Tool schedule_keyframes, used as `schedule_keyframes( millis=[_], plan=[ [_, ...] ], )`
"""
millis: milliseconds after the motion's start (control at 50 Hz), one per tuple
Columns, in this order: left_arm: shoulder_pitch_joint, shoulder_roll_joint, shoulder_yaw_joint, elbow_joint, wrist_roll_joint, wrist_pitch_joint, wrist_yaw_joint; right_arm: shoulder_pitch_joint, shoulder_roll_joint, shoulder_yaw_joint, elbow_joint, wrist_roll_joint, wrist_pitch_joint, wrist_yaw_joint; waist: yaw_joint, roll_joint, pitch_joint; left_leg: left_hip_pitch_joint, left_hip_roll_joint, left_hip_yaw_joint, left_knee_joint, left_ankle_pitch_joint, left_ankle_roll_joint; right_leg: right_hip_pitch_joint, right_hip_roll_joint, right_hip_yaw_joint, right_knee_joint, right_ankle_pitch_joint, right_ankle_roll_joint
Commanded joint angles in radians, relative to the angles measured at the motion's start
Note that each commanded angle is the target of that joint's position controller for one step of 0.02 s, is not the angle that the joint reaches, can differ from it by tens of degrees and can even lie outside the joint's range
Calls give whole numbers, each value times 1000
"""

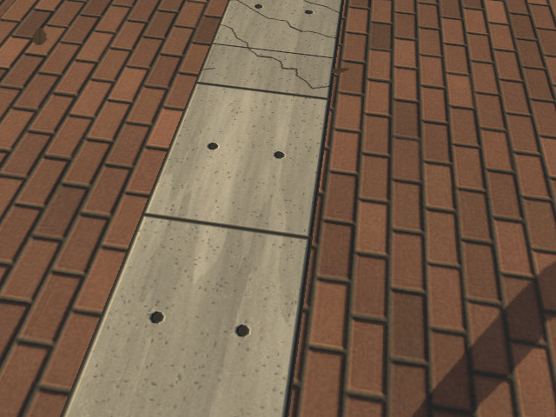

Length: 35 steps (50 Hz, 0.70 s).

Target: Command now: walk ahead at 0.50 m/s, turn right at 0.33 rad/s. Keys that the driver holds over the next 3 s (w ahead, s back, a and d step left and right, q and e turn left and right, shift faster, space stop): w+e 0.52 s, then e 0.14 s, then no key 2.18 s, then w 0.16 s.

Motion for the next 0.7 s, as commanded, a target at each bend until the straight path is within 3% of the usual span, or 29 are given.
schedule_keyframes(
  millis=[20, 80, 120, 200, 300, 360, 400, 420, 440, 460, 480, 500, 520, 540, 560, 620, 660, 700],
  plan=[
    [9, 79, 30, -62, -3, 5, 4, 38, -91, -28, -19, -11, -25, -5, -16, 145, -61, 224, 268, -272, -315, 41, 125, -209, -104, 63, 16, 121, 9],
    [-21, 47, 30, -78, 1, 29, 7, 42, -112, -38, 9, -13, -36, -13, -5, 107, -19, 199, 264, -149, -351, 173, 132, -262, -107, 70, -38, 202, 25],
    [-61, 42, 31, -95, 5, 30, 4, 56, -122, -42, 26, -16, -33, -22, -12, 93, 0, 223, 257, -85, -361, 217, 130, -309, -100, 77, -126, 292, 35],
    [-172, 17, 20, -133, 12, 20, -19, 70, -145, -46, 45, -9, -21, -36, -49, 79, 33, 256, 235, 35, -377, 252, 103, -287, -85, -1, -352, 452, 29],
    [-312, 1, 8, -213, 12, 19, -50, 152, -174, -58, 87, 10, 14, -42, -96, 65, 76, 435, 289, 96, -314, 381, 97, -345, -63, -78, -492, 388, -9],
    [-283, 33, 25, -239, 9, 23, -64, 127, -209, -68, 82, 20, 38, -50, -46, 110, 23, 492, 300, 136, -169, 782, 71, -226, 9, -155, -509, 251, -58],
    [-114, 97, 60, -212, 3, 29, -60, 98, -235, -74, 72, 26, 54, -57, 59, 138, -78, 460, 284, 152, 87, 990, 46, 6, 82, -189, -523, 182, -110],
    [52, 156, 94, -171, 4, 33, -45, 76, -229, -69, 64, 30, 53, -60, 151, 103, -158, 326, 240, 168, 322, 861, 8, 271, 102, -150, -613, 251, -153],
    [138, 253, 120, -147, 5, 43, -21, 112, -132, -41, 34, -5, 39, -56, 129, -93, -233, -20, 142, 161, 664, 210, -44, 583, -102, 196, -626, 247, -242],
    [91, 288, 114, -185, 10, 25, -28, 147, -62, -10, -12, -2, -3, -40, 51, -199, -366, -336, -61, -59, 931, -438, -77, 796, -301, 769, -793, 107, -434],
    [95, 196, 88, -187, 15, 13, -33, 26, -147, -29, -32, 35, -39, -23, 114, -71, -330, -449, 3, -193, 953, -385, -52, 781, -286, 707, -856, 97, -379],
    [55, 154, 76, -186, 15, 2, -33, -20, -154, -29, -50, 54, -58, -16, 93, -39, -203, -471, 47, -181, 884, -296, -28, 653, -249, 550, -859, 149, -336],
    [-15, 128, 68, -194, 11, -4, -33, -17, -144, -30, -36, 35, -63, -23, 38, 46, -125, -418, 91, -176, 782, -227, -28, 500, -198, 437, -863, 240, -295],
    [-80, 95, 57, -214, 17, -6, -29, -14, -163, -41, -26, 11, -55, -30, 4, 38, -76, -353, 113, -170, 709, -191, -42, 382, -166, 354, -870, 412, -274],
    [-108, 90, 52, -233, 28, -5, -22, 7, -170, -46, -23, 3, -40, -30, -25, 21, -66, -286, 122, -169, 687, -176, -59, 300, -149, 309, -877, 559, -269],
    [-101, 140, 66, -235, 30, -1, -2, 11, -125, -39, -39, -13, -6, -39, -47, 23, -65, -220, 92, -128, 544, -123, -115, 169, -103, 191, -859, 864, -260],
    [-87, 158, 73, -231, 22, 15, 13, -46, -97, -27, -60, -15, 4, -42, -31, -9, -72, -186, 52, -110, 386, -10, -131, 124, -50, 131, -829, 881, -220],
    [-70, 143, 69, -226, 15, 35, 26, -86, -84, -18, -64, -7, 5, -32, -2, -49, -109, -124, 19, -99, 234, 150, -131, 124, -19, 99, -806, 808, -176]
  ],
)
